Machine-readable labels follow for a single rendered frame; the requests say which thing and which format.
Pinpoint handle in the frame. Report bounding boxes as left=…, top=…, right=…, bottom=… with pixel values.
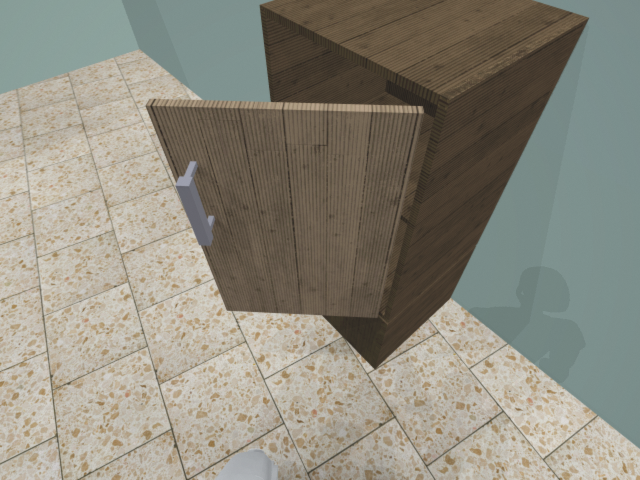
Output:
left=175, top=161, right=215, bottom=246

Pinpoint robot left thigh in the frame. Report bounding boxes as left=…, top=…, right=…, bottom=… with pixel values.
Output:
left=215, top=452, right=278, bottom=480

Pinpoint cupboard door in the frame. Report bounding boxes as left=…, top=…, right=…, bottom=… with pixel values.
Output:
left=145, top=99, right=424, bottom=318

